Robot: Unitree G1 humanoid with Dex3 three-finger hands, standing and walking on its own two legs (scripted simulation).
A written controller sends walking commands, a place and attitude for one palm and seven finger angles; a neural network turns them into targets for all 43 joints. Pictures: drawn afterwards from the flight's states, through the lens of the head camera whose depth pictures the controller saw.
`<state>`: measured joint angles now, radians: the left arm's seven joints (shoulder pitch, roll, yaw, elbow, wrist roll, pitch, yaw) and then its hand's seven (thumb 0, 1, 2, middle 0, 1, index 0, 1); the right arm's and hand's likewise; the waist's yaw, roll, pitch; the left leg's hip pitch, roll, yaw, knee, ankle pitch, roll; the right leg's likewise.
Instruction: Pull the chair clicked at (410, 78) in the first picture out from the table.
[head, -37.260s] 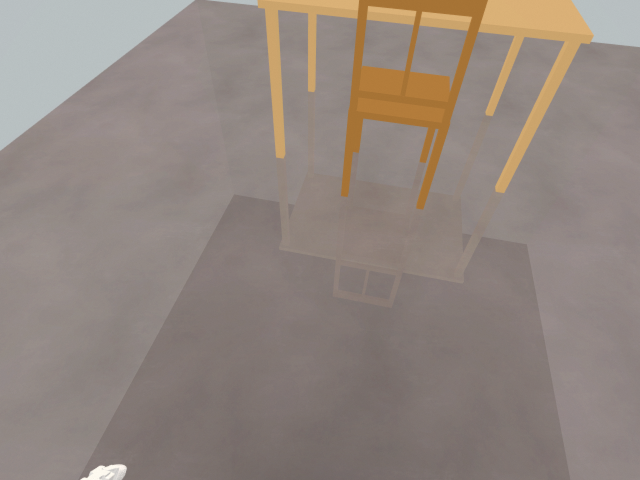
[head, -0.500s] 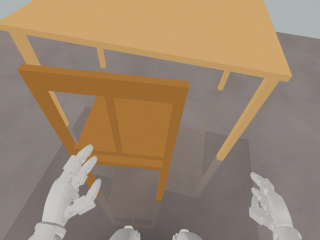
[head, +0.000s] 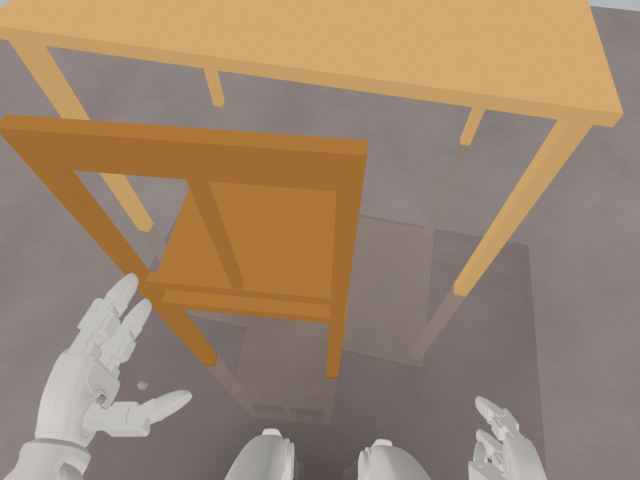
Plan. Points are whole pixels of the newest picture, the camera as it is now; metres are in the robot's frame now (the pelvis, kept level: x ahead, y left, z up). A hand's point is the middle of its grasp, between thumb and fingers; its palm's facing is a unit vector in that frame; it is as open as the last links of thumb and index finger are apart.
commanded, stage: raise the hand toward the chair's back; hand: left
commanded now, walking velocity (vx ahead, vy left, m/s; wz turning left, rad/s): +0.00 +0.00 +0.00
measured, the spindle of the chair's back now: (221, 240) +0.43 +0.17 +0.00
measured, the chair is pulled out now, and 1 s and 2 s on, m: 0.16 0.16 0.16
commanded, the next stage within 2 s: aim the fingers beside a spindle in 1.22 s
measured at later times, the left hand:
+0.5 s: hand (113, 373) +0.23 +0.23 +0.05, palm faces -0.04 -1.00 -0.04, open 16.7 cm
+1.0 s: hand (98, 357) +0.24 +0.25 +0.05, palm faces -0.06 -1.00 -0.05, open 16.9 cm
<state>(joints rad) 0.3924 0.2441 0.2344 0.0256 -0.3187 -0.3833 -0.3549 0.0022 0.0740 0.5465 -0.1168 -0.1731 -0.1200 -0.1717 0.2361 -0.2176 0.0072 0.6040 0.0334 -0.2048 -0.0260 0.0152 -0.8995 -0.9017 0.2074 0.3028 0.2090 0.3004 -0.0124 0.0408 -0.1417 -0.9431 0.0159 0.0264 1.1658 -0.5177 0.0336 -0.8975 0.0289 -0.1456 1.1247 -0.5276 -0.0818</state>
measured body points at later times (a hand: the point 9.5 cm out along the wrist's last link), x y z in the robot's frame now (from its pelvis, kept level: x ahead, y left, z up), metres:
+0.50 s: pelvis +0.00 +0.03 +0.01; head +0.07 +0.05 +0.45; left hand +0.22 +0.29 +0.05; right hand +0.21 -0.19 -0.06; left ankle +0.02 +0.10 -0.65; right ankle +0.01 -0.07 -0.65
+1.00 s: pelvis +0.00 +0.05 +0.01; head +0.08 +0.07 +0.46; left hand +0.24 +0.31 +0.06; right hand +0.17 -0.20 -0.06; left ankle +0.02 +0.10 -0.65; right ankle +0.01 -0.07 -0.65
